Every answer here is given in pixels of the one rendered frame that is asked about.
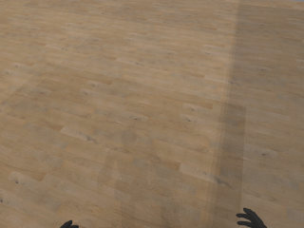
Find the robot right hand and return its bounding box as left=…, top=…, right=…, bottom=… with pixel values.
left=236, top=207, right=267, bottom=228

